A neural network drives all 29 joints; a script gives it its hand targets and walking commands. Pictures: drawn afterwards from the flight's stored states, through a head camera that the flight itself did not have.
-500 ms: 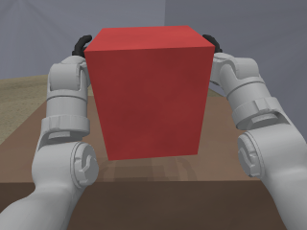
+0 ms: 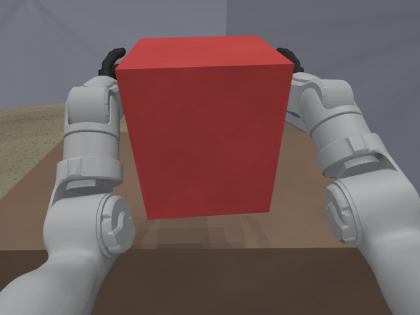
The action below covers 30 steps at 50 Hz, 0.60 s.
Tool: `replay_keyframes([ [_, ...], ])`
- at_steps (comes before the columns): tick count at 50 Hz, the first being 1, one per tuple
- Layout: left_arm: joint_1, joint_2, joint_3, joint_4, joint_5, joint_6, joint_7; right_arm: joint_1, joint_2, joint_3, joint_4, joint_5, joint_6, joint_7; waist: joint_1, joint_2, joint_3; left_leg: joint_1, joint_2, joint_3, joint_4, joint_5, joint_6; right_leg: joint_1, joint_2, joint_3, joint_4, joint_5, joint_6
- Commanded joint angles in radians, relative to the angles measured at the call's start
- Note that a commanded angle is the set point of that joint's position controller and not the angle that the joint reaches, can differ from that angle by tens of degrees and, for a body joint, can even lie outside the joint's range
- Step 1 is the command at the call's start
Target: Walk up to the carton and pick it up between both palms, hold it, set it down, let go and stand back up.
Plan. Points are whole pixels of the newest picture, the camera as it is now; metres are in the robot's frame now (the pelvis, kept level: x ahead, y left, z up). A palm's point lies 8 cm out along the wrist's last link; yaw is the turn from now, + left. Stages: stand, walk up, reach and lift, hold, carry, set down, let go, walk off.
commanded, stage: hold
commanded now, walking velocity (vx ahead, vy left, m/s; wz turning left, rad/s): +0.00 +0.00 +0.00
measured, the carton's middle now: (204, 124) +0.36 +0.00 +0.29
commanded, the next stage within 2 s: set down in 0.10 s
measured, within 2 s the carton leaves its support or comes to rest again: neither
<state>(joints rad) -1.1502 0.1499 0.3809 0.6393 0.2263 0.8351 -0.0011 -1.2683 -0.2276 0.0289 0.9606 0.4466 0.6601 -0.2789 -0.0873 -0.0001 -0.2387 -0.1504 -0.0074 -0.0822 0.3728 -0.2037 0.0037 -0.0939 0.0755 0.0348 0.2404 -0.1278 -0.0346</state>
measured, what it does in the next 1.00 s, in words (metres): stands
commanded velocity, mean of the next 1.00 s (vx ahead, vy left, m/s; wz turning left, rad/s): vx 0.00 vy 0.00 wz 0.00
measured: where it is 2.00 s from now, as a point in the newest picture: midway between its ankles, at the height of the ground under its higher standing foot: outside the picture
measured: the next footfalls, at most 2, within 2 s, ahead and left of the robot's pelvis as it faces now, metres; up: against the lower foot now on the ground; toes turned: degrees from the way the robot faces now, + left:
none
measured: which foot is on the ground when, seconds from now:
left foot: down 0.00-1.00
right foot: down 0.00-1.00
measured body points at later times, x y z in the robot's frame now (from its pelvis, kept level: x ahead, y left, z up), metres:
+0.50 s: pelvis +0.01 +0.00 +0.00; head -0.07 +0.03 +0.44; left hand +0.42 +0.16 +0.36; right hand +0.40 -0.15 +0.37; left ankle +0.00 +0.11 -0.75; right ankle +0.00 -0.10 -0.75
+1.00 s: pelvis +0.01 +0.02 +0.00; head -0.06 +0.05 +0.44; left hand +0.44 +0.16 +0.31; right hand +0.41 -0.15 +0.30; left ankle +0.00 +0.11 -0.75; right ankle +0.00 -0.10 -0.75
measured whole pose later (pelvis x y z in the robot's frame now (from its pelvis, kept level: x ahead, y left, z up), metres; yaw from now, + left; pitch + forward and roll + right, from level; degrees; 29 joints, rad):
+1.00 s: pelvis +0.01 +0.02 +0.00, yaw +0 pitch -4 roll -1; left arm -1.16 0.14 0.36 0.78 0.25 0.53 0.05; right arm -1.17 -0.14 -0.15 1.04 0.23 0.31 -0.18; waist -0.12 -0.05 -0.10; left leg -0.07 -0.03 -0.07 0.36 -0.21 0.03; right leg -0.02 0.05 0.03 0.24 -0.15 -0.01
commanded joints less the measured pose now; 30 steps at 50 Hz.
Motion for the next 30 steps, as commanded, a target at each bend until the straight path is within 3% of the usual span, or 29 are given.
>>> replay_keyframes([
  [1, -0.683, -0.556, -0.257, -0.069, -0.17, -0.049, -0.143, -0.71, 0.611, 0.096, -0.266, 0.155, -0.01, 0.114, -0.005, 0.038, -0.196, 0.006, -0.006, 0.01, -0.04, 0.179, -0.041, 0.118, -0.022, 0.022, 0.002, 0.186, 0.049],
  [5, -0.688, -0.559, -0.261, -0.074, -0.172, -0.05, -0.142, -0.713, 0.612, 0.096, -0.27, 0.156, -0.011, 0.114, -0.006, 0.041, -0.202, 0.007, -0.006, 0.009, -0.039, 0.183, -0.042, 0.119, -0.021, 0.022, 0.003, 0.189, 0.049],
  [6, -0.741, -0.538, -0.305, -0.077, -0.212, -0.055, -0.141, -0.775, 0.603, 0.115, -0.296, 0.147, -0.01, 0.113, -0.026, 0.026, -0.199, 0.016, -0.012, 0.005, -0.031, 0.165, -0.048, 0.082, -0.017, 0.006, -0.002, 0.155, 0.054],
  [10, -0.815, -0.555, -0.307, -0.046, -0.239, -0.096, -0.126, -0.82, 0.623, 0.09, -0.277, 0.137, -0.025, 0.115, -0.03, 0.041, -0.213, 0.017, -0.007, -0.001, -0.026, 0.112, -0.048, 0.031, -0.018, 0.002, -0.006, 0.08, 0.053],
  [16, -0.763, -0.472, -0.17, 0.101, -0.143, -0.203, -0.141, -0.749, 0.586, -0.022, -0.101, 0.017, -0.127, 0.132, -0.016, 0.016, -0.142, 0.021, -0.009, 0.015, -0.056, 0.082, -0.027, 0.06, -0.037, 0.001, -0.028, 0.05, 0.057],
  [21, -0.67, -0.409, -0.105, 0.175, -0.056, -0.247, -0.176, -0.659, 0.536, -0.087, 0.0, -0.082, -0.216, 0.135, -0.03, 0.004, -0.048, 0.06, -0.015, 0.038, -0.078, 0.139, -0.02, 0.113, -0.043, -0.015, -0.038, 0.111, 0.062],
  [25, -0.647, -0.441, -0.164, 0.106, -0.067, -0.268, -0.184, -0.657, 0.544, -0.046, -0.079, -0.092, -0.286, 0.129, -0.046, 0.017, -0.106, 0.128, -0.025, 0.045, -0.043, 0.289, -0.033, 0.179, -0.03, -0.039, -0.007, 0.264, 0.068],
  [30, -0.641, -0.538, -0.294, -0.029, -0.121, -0.284, -0.161, -0.682, 0.585, 0.049, -0.247, -0.07, -0.345, 0.118, -0.066, 0.052, -0.226, 0.206, -0.033, 0.04, 0.018, 0.447, -0.059, 0.225, -0.013, -0.061, 0.027, 0.409, 0.072],
])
